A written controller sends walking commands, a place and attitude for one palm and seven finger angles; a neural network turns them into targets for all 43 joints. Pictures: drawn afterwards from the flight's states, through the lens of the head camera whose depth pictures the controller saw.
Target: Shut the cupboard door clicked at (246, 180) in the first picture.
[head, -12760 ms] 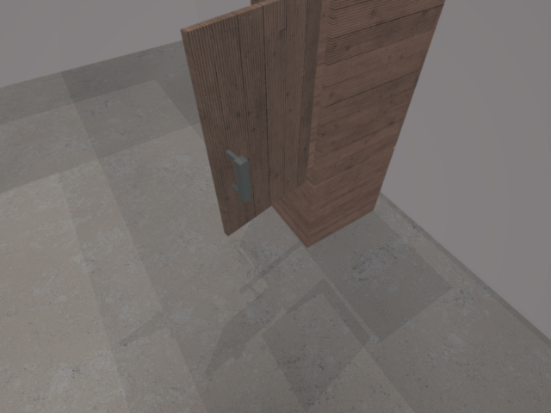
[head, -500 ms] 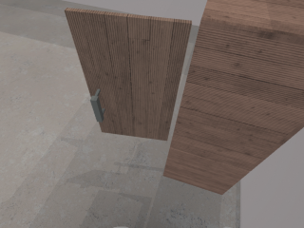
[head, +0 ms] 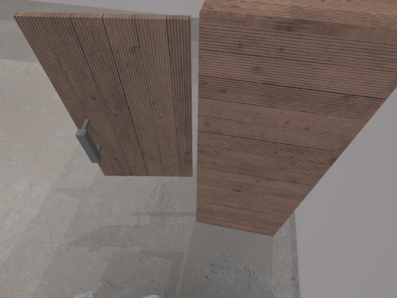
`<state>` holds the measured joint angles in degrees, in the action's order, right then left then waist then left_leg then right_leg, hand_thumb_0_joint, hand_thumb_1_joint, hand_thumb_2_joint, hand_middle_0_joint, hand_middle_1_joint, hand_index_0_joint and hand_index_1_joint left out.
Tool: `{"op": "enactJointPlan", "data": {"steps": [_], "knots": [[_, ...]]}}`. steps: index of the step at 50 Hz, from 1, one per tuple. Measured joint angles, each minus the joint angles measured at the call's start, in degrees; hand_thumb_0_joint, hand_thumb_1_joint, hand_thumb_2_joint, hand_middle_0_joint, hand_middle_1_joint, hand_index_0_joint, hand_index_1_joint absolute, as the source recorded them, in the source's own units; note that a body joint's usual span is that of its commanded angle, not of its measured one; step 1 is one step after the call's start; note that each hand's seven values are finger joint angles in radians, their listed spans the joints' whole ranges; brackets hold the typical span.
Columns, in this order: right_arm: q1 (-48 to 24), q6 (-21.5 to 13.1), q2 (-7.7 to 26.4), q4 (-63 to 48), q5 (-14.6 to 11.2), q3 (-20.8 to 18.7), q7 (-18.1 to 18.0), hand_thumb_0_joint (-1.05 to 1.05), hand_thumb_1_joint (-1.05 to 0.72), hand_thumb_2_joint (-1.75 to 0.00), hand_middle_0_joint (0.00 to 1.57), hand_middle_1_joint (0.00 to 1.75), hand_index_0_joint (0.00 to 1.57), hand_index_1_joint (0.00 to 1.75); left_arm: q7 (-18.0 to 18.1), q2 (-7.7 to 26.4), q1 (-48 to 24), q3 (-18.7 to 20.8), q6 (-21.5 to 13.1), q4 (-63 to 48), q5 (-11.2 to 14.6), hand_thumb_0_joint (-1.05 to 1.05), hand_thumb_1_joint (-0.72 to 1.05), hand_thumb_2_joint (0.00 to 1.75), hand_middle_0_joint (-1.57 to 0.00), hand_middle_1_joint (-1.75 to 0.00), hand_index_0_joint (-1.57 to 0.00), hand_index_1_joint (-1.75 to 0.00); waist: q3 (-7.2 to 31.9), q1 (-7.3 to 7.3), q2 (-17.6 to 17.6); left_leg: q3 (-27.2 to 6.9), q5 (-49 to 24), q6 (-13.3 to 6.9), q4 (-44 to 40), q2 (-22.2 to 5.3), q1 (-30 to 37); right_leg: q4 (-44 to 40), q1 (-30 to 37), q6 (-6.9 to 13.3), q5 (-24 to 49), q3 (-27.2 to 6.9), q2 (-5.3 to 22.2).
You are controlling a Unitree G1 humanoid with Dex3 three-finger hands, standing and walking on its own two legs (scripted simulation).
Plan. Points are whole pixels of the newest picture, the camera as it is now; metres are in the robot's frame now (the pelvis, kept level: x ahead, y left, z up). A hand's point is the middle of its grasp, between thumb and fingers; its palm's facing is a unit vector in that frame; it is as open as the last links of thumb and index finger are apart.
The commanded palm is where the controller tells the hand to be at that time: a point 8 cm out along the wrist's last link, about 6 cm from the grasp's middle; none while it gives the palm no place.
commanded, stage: come to a stop and stand still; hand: left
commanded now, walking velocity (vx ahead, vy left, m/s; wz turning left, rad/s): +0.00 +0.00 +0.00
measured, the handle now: (91, 141) +0.53 +0.34 -0.09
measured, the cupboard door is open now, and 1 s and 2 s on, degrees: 100 100 100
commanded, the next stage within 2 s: look again from close up in 0.74 s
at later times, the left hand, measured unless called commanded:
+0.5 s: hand out of the picture +0.01 +0.12 -0.16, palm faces +0.06 -0.98 -0.21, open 7.3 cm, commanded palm none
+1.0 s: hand out of the picture +0.01 +0.14 -0.17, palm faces +0.06 -0.97 -0.23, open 7.4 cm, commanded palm none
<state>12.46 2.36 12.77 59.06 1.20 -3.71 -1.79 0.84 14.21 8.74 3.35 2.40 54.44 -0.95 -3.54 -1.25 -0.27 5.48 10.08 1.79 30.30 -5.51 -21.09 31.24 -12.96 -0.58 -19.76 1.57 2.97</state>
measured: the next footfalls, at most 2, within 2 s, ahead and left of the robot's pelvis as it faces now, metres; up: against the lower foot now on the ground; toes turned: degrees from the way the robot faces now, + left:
left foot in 0.22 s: +0.03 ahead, +0.10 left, +0.00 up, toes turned +4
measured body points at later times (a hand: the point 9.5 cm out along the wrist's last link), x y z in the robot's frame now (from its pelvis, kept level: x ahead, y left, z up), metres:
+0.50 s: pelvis +0.00 -0.06 +0.01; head +0.01 -0.06 +0.46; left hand +0.00 +0.17 -0.14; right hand +0.00 -0.28 -0.15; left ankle -0.01 +0.09 -0.73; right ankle -0.03 -0.14 -0.73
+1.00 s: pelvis +0.00 -0.04 +0.00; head +0.02 -0.05 +0.45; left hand +0.00 +0.19 -0.15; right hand +0.02 -0.27 -0.15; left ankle -0.01 +0.09 -0.73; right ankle -0.03 -0.14 -0.73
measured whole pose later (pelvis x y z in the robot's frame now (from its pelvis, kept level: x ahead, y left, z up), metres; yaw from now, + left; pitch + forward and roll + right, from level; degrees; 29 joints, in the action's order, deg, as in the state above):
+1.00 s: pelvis +0.00 -0.04 +0.00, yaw +2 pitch -1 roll -1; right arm 16.3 0.0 10.1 59.3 1.0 -2.0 -2.5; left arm 2.7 8.2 17.3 0.6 -1.3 60.5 -1.1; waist -2.6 -0.6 2.1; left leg 1.5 17.2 1.1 31.1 -3.2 -12.5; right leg 27.8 -8.0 1.8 -18.5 4.6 -0.9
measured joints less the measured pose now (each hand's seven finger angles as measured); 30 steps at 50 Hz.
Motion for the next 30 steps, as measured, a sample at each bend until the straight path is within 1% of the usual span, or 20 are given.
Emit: {"op": "enactJointPlan", "data": {"steps": [1,2,3,5,7,8,10,11,12,14,17,20,23,30], "knots": [[0.3,0.4,0.3,0.4,-0.2,-0.1,0.2,0.00,-0.91,-0.90,0.20,0.30,0.20,0.30,0.2,-0.5,0.0,-0.1,-0.5,0.4,-0.1,0.00,0.91,0.90,-0.19,-0.30,-0.19,-0.29,0.0,0.05,0.3,-0.5,2.6,0.4,2.0,-0.1,-0.8,-0.7,0.2,-0.5,-0.6,-0.2,-0.3],[0.5,1.0,0.8,0.7,-0.3,-0.2,0.4,0.00,-0.91,-0.90,0.20,0.30,0.20,0.30,0.4,-1.2,0.1,-0.5,-0.6,0.9,-0.2,0.00,0.91,0.90,-0.19,-0.30,-0.19,-0.29,-0.1,-0.18,1.2,-1.8,7.5,0.3,4.2,0.2,-1.3,0.0,0.1,-0.4,-0.6,0.0,-0.8],[1.0,1.5,1.1,0.8,-0.4,-0.4,0.5,0.00,-0.91,-0.90,0.20,0.30,0.20,0.30,0.4,-2.0,0.3,-1.2,-0.5,1.3,-0.3,0.00,0.91,0.90,-0.19,-0.30,-0.19,-0.29,0.0,-0.54,1.9,-3.0,10.9,0.1,6.2,0.8,-1.5,-0.1,0.5,-0.1,-0.2,0.4,-1.0],[1.7,1.8,1.1,1.1,-0.3,-0.2,0.7,0.00,-0.91,-0.90,0.20,0.30,0.20,0.30,0.4,-3.4,1.0,-2.0,-0.8,2.2,-0.3,0.00,0.91,0.90,-0.20,-0.30,-0.20,-0.30,0.4,-0.93,2.2,-3.4,13.2,0.1,9.2,2.1,-1.3,-1.2,1.3,0.7,0.8,0.8,-1.1],[2.3,1.5,0.4,1.6,-0.4,0.2,0.7,0.00,-0.91,-0.90,0.20,0.30,0.20,0.30,0.5,-4.3,1.5,-2.6,-1.1,3.1,0.0,0.00,0.91,0.90,-0.20,-0.30,-0.20,-0.30,0.7,-1.04,1.8,-3.1,12.9,0.2,10.1,2.9,0.2,-2.3,2.1,1.2,1.5,1.1,-1.3],[2.6,1.3,-0.1,1.9,-0.5,0.4,0.7,0.00,-0.91,-0.90,0.20,0.30,0.20,0.30,0.6,-4.7,1.7,-2.7,-1.3,3.6,0.1,0.00,0.91,0.90,-0.20,-0.30,-0.20,-0.30,0.8,-1.03,1.5,-2.9,12.1,0.4,9.1,3.1,1.5,-2.6,2.4,1.5,1.6,1.3,-1.6],[3.1,0.6,-1.2,2.5,-0.6,0.9,0.7,0.00,-0.91,-0.90,0.20,0.30,0.20,0.30,1.0,-4.9,1.8,-2.6,-1.7,4.3,0.4,0.00,0.92,0.90,-0.20,-0.30,-0.20,-0.30,1.1,-0.87,1.3,-2.9,7.6,0.4,3.8,3.3,5.0,-2.2,2.3,1.8,1.3,1.9,-2.4],[3.4,0.1,-1.5,2.8,-0.6,1.2,0.6,0.00,-0.91,-0.90,0.20,0.30,0.20,0.30,1.0,-5.0,1.8,-2.7,-1.8,4.6,0.6,0.00,0.93,0.90,-0.20,-0.30,-0.20,-0.30,1.3,-0.80,1.7,-3.4,4.5,-0.1,0.5,2.9,6.7,-1.6,2.1,2.0,0.9,2.5,-3.2],[3.3,-0.3,-2.3,3.6,-0.5,1.5,0.4,0.00,-0.91,-0.90,0.20,0.30,0.20,0.30,1.0,-4.9,1.5,-2.7,-1.9,5.1,0.9,0.00,0.93,0.90,-0.20,-0.30,-0.20,-0.30,1.1,-0.84,1.3,-3.8,5.4,-0.4,-0.7,2.9,7.4,-1.1,2.0,2.1,0.5,2.9,-3.3],[2.9,-0.7,-3.9,4.7,-0.5,2.1,0.1,0.00,-0.91,-0.90,0.20,0.30,0.20,0.30,1.3,-4.4,1.2,-2.4,-1.9,5.8,1.1,0.00,0.94,0.90,-0.20,-0.30,-0.20,-0.30,0.7,0.04,0.0,-3.8,5.5,-0.2,-1.6,3.0,8.2,-2.2,2.9,2.7,1.2,3.0,-3.2],[2.3,-1.1,-5.2,5.3,-0.5,2.7,0.0,0.00,-0.91,-0.90,0.20,0.30,0.20,0.30,1.1,-4.1,1.7,-2.4,-1.9,6.8,1.2,0.00,0.95,0.90,-0.20,-0.30,-0.20,-0.30,0.6,0.91,-0.4,-3.6,4.1,0.4,-3.6,2.5,9.3,-4.5,4.0,2.9,2.5,2.8,-3.8],[1.9,-1.0,-4.9,5.8,-0.4,2.6,-0.4,0.01,-0.93,-0.90,0.20,0.30,0.20,0.30,0.9,-4.4,2.7,-2.6,-1.9,8.0,1.1,0.00,0.95,0.90,-0.20,-0.30,-0.20,-0.30,0.7,1.16,0.4,-3.6,3.2,0.7,-5.1,2.2,10.3,-6.1,4.9,3.1,3.4,2.7,-4.1],[1.8,-1.1,-4.5,5.9,-0.4,2.5,-0.3,0.01,-0.93,-0.90,0.20,0.30,0.20,0.30,0.8,-4.8,4.1,-2.8,-1.9,9.0,1.0,0.00,0.94,0.90,-0.20,-0.30,-0.20,-0.30,1.0,1.11,0.8,-3.5,2.7,0.9,-6.4,2.1,11.1,-7.1,5.6,3.4,3.8,2.7,-4.4],[2.3,-1.4,-4.3,6.2,-0.4,2.7,-0.3,0.00,-0.92,-0.90,0.20,0.30,0.20,0.30,0.8,-5.8,6.6,-3.2,-2.3,10.8,0.9,0.00,0.92,0.90,-0.20,-0.30,-0.20,-0.30,1.2,1.27,0.4,-3.5,2.1,1.3,-8.0,1.6,12.2,-9.0,6.8,3.8,4.5,2.7,-4.9]]}}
